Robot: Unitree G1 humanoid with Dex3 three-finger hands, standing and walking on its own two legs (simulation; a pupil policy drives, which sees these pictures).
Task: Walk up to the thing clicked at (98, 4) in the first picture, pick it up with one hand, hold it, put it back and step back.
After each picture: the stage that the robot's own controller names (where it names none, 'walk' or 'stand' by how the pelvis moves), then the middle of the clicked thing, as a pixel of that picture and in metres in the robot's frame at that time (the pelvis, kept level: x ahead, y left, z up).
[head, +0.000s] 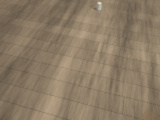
stand; (99, 6) +2.18 -0.16 -0.72
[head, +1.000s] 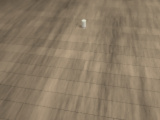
walk; (84, 24) +2.04 +0.22 -0.70
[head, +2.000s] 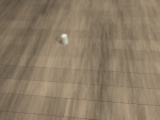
walk; (64, 39) +1.39 +0.40 -0.72
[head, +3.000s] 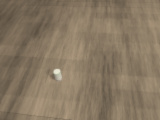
walk; (57, 75) +0.90 +0.36 -0.72
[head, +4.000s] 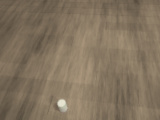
walk; (62, 106) +0.56 +0.26 -0.71
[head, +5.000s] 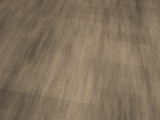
stand; out of the picture +0.35 +0.18 -0.69
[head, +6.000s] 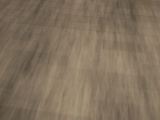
stand; out of the picture +0.28 +0.18 -0.72
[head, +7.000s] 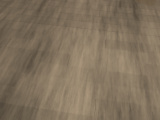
stand; out of the picture +0.29 +0.18 -0.72
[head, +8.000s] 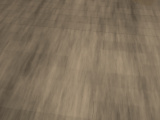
stand; out of the picture +0.27 +0.21 -0.73
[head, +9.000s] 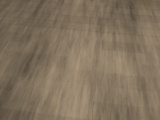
stand; out of the picture +0.27 +0.21 -0.73
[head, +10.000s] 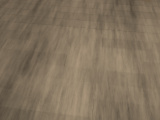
go down; out of the picture +0.27 +0.21 -0.72
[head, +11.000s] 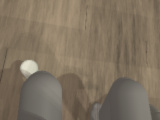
go down; (30, 70) +0.36 +0.21 -0.30
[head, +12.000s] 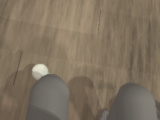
close in; (41, 74) +0.36 +0.21 -0.30
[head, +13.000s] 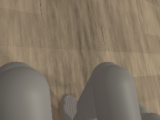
close in; out of the picture +0.35 +0.24 -0.22
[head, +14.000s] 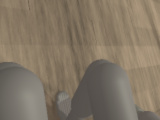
close; out of the picture +0.36 +0.25 -0.21
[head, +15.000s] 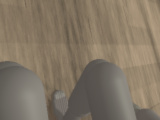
lift; out of the picture +0.35 +0.25 -0.22
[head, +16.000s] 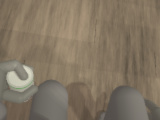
lift; (22, 84) +0.29 +0.22 -0.06
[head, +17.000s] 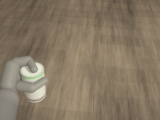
lift; (34, 82) +0.33 +0.18 +0.05
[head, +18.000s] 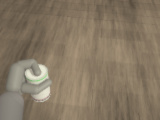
hold; (38, 83) +0.33 +0.17 +0.02
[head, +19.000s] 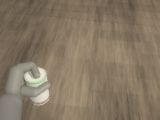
hold; (37, 86) +0.33 +0.17 +0.01
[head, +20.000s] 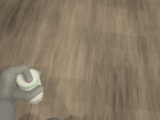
crouch; (31, 87) +0.32 +0.19 -0.06
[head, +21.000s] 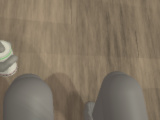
lower; (3, 59) +0.39 +0.24 -0.15
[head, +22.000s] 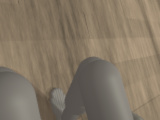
lower; out of the picture +0.39 +0.27 -0.22
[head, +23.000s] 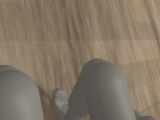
lower; out of the picture +0.38 +0.27 -0.22
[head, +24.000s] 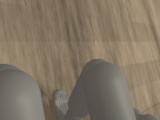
lower; out of the picture +0.37 +0.27 -0.22
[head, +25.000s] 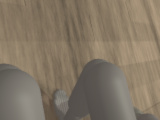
lower; out of the picture +0.37 +0.27 -0.22
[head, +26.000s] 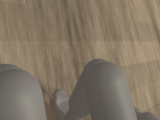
open; out of the picture +0.35 +0.25 -0.22
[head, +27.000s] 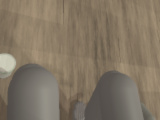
stand; (3, 66) +0.35 +0.23 -0.24
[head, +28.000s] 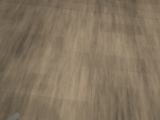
stand; out of the picture +0.31 +0.19 -0.62
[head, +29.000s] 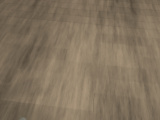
stand; out of the picture +0.31 +0.19 -0.66
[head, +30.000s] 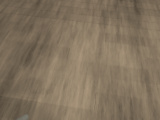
stand; out of the picture +0.31 +0.19 -0.67
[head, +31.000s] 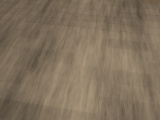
walk; out of the picture +0.33 +0.19 -0.72
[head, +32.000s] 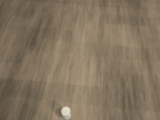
walk; (66, 113) +0.41 +0.15 -0.71
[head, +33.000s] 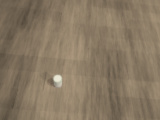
walk; (57, 81) +0.64 +0.17 -0.71
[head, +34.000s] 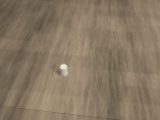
stand; (64, 70) +0.92 +0.27 -0.70
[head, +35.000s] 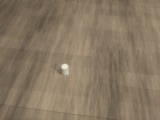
stand; (65, 70) +0.93 +0.22 -0.72
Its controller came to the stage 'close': yes
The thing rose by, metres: 0.72
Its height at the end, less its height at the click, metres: +0.00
